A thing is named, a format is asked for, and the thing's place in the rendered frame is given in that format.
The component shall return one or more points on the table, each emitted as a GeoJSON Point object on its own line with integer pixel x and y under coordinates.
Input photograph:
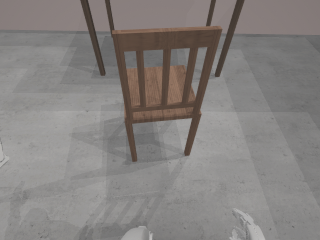
{"type": "Point", "coordinates": [95, 44]}

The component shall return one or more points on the robot left thigh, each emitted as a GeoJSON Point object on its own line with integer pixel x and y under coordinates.
{"type": "Point", "coordinates": [138, 233]}

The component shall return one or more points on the robot left hand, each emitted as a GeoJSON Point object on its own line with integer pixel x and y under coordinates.
{"type": "Point", "coordinates": [3, 157]}

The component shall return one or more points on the robot right hand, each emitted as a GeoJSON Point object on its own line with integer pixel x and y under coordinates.
{"type": "Point", "coordinates": [253, 232]}

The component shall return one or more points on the chair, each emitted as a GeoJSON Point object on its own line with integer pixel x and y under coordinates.
{"type": "Point", "coordinates": [164, 93]}

